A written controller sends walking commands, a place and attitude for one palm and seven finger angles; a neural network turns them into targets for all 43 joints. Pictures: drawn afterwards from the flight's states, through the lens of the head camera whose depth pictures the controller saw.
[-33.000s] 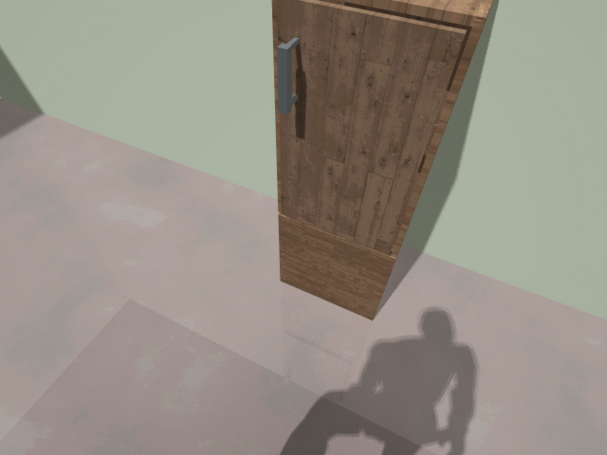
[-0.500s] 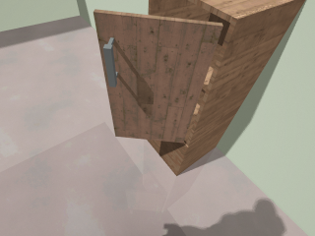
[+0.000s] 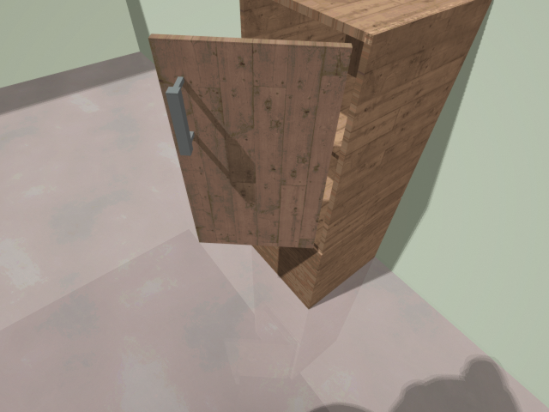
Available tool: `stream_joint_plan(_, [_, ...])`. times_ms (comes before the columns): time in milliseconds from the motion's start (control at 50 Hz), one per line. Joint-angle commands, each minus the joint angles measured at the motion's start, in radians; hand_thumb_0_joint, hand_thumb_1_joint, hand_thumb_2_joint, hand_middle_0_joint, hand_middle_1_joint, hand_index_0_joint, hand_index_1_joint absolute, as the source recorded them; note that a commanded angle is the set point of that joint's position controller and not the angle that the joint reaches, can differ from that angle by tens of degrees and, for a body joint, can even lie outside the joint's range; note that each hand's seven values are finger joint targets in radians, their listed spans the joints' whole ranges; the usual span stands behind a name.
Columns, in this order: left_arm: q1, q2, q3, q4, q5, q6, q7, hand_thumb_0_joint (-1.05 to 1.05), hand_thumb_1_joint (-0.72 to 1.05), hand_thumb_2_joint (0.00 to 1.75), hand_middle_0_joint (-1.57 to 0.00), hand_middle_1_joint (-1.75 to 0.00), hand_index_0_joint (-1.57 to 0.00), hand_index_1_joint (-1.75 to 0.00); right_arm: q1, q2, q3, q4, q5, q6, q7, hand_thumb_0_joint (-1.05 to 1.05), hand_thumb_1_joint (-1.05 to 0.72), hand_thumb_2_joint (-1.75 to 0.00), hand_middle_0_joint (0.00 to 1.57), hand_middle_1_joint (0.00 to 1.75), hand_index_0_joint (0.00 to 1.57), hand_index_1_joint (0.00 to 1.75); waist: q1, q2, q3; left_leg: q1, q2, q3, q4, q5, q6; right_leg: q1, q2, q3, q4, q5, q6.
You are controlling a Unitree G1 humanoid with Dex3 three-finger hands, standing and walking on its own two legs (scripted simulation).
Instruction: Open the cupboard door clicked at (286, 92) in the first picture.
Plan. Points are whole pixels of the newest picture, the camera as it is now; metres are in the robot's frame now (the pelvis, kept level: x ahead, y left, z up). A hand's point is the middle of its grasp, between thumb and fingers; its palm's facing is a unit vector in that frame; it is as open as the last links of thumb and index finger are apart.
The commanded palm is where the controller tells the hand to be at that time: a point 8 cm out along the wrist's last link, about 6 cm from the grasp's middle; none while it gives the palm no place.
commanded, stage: come to a stop and stand still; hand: left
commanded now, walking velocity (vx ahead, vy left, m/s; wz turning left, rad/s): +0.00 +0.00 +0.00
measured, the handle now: (183, 117) +0.60 +0.21 +0.11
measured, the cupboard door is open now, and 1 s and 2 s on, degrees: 49 49 49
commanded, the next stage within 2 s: look again from close up in 0.12 s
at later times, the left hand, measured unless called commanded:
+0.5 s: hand out of the picture +0.01 +0.19 -0.18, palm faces +0.01 -0.97 -0.23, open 7.4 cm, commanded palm none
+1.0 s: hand out of the picture +0.02 +0.18 -0.19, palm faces -0.01 -0.98 -0.17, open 7.4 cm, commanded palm none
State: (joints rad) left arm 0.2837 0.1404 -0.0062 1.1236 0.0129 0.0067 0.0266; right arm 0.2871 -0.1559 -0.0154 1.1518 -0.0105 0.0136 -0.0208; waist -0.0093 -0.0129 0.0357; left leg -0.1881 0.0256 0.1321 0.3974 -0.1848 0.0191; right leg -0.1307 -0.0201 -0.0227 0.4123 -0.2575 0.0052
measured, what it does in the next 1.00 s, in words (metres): stands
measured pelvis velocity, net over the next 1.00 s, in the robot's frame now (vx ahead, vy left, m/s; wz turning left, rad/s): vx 0.02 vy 0.01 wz -0.02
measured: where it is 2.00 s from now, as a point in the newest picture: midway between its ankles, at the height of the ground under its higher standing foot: outside the picture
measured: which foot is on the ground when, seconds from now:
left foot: down 0.00-1.00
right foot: down 0.00-1.00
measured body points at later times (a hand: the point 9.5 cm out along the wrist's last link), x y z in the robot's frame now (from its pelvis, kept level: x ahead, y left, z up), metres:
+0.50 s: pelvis +0.01 +0.02 -0.01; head +0.01 +0.00 +0.44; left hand +0.01 +0.24 -0.16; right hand +0.01 -0.20 -0.18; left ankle +0.02 +0.10 -0.74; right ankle -0.02 -0.12 -0.74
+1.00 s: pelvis +0.02 +0.01 -0.01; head +0.03 +0.01 +0.44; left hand +0.02 +0.23 -0.17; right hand +0.03 -0.22 -0.17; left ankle +0.02 +0.10 -0.74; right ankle -0.02 -0.12 -0.74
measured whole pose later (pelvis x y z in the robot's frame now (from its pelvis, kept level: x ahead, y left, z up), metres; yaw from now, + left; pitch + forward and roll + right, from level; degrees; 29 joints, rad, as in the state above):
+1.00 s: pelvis +0.02 +0.01 -0.01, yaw -1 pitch -1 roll +0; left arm 0.31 0.16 -0.01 1.09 0.03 -0.01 0.02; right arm 0.26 -0.16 0.00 1.10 -0.02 -0.01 -0.01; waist 0.01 -0.02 0.02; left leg -0.22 0.03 0.16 0.53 -0.29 0.03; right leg -0.17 -0.03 0.00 0.54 -0.35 0.01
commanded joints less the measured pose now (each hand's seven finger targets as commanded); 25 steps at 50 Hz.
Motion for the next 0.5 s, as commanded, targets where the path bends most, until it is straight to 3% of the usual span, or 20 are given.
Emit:
stream_joint_plan(0, [0.051, 0.1, 0.022, -0.026, -0.006, -0.02, 0.01, 0.0, 0.9, 0.9, -0.2, -0.3, -0.2, -0.3, 0.053, -0.074, -0.012, -0.025, -0.003, -0.017, -0.006, 0.0, -0.9, -0.9, 0.2, 0.3, 0.2, 0.3, 0.0, 0.011, 0.045, 0.028, 0.076, -0.122, -0.093, -0.053, -0.01, -0.113, -0.089, 0.101, -0.129, -0.019, -0.037])
stream_joint_plan(180, [0.079, 0.073, 0.02, -0.007, -0.007, -0.024, 0.015, 0.0, 0.9, 0.9, -0.2, -0.3, -0.2, -0.3, 0.088, -0.052, -0.009, -0.006, -0.001, -0.026, -0.015, 0.0, -0.9, -0.9, 0.2, 0.3, 0.2, 0.3, 0.006, -0.008, 0.044, 0.031, 0.088, -0.122, -0.087, 0.006, -0.007, -0.093, -0.085, 0.084, -0.117, 0.046, -0.037])
stream_joint_plan(200, [0.122, 0.098, 0.003, 0.002, 0.017, -0.048, 0.05, 0.0, 0.9, 0.9, -0.2, -0.3, -0.2, -0.3, -0.02, -0.097, -0.001, -0.083, 0.002, -0.047, 0.002, 0.0, -0.9, -0.9, 0.2, 0.3, 0.2, 0.3, 0.036, 0.059, 0.081, -0.051, 0.104, -0.096, 0.13, 0.132, -0.027, -0.13, -0.132, 0.119, -0.078, 0.329, -0.035])
stream_joint_plan(220, [0.075, 0.143, 0.015, -0.049, 0.004, -0.054, 0.041, 0.0, 0.9, 0.9, -0.2, -0.3, -0.2, -0.3, 0.044, -0.048, -0.001, -0.104, -0.002, -0.034, 0.009, 0.0, -0.9, -0.9, 0.2, 0.3, 0.2, 0.3, -0.023, 0.07, 0.017, -0.034, 0.066, -0.113, 0.091, -0.081, -0.02, -0.137, -0.148, 0.141, -0.085, 0.061, -0.062])
stream_joint_plan(240, [0.042, 0.131, 0.014, -0.061, 0.004, -0.052, 0.032, 0.0, 0.9, 0.9, -0.2, -0.3, -0.2, -0.3, 0.071, -0.055, -0.005, -0.086, -0.007, -0.036, 0.008, 0.0, -0.9, -0.9, 0.2, 0.3, 0.2, 0.3, -0.029, 0.119, 0.034, -0.04, 0.07, -0.124, 0.05, -0.078, -0.01, -0.166, -0.113, 0.114, -0.05, -0.06, -0.071])
stream_joint_plan(260, [0.058, 0.117, 0.01, -0.06, 0.002, -0.051, 0.029, 0.0, 0.9, 0.9, -0.2, -0.3, -0.2, -0.3, 0.095, -0.064, -0.003, -0.087, -0.009, -0.037, 0.009, 0.0, -0.9, -0.9, 0.2, 0.3, 0.2, 0.3, -0.027, 0.115, 0.009, -0.059, 0.079, -0.135, 0.043, -0.083, -0.001, -0.155, -0.079, 0.094, -0.023, -0.081, -0.07])
stream_joint_plan(280, [0.07, 0.105, 0.01, -0.06, 0.004, -0.054, 0.027, 0.0, 0.9, 0.9, -0.2, -0.3, -0.2, -0.3, 0.097, -0.061, 0.0, -0.098, -0.012, -0.042, 0.008, 0.0, -0.9, -0.9, 0.2, 0.3, 0.2, 0.3, -0.017, 0.144, -0.017, -0.057, 0.087, -0.143, 0.041, -0.03, 0.01, -0.126, -0.072, 0.069, 0.001, -0.014, -0.067])
stream_joint_plan(300, [0.081, 0.098, 0.01, -0.057, 0.003, -0.052, 0.026, 0.0, 0.9, 0.9, -0.2, -0.3, -0.2, -0.3, 0.097, -0.065, 0.001, -0.103, -0.01, -0.045, 0.007, 0.0, -0.9, -0.9, 0.2, 0.3, 0.2, 0.3, -0.015, 0.129, -0.039, -0.046, 0.095, -0.149, 0.033, -0.001, 0.016, -0.107, -0.062, 0.06, 0.024, 0.008, -0.063])
stream_joint_plan(360, [0.084, 0.071, 0.004, -0.054, 0.002, -0.046, 0.024, 0.0, 0.9, 0.9, -0.2, -0.3, -0.2, -0.3, 0.098, -0.083, 0.002, -0.116, -0.007, -0.051, 0.001, 0.0, -0.9, -0.9, 0.2, 0.3, 0.2, 0.3, -0.006, 0.015, -0.034, -0.04, 0.108, -0.158, 0.027, 0.057, 0.029, -0.111, -0.053, 0.054, 0.045, 0.035, -0.054])
stream_joint_plan(480, [0.068, 0.085, 0.006, -0.061, 0.005, -0.038, 0.021, 0.0, 0.9, 0.9, -0.2, -0.3, -0.2, -0.3, 0.062, -0.089, 0.003, -0.108, -0.006, -0.048, 0.001, 0.0, -0.9, -0.9, 0.2, 0.3, 0.2, 0.3, 0.002, -0.025, 0.074, -0.061, 0.095, -0.147, -0.018, 0.01, 0.03, -0.157, -0.061, 0.064, 0.03, 0.034, -0.04])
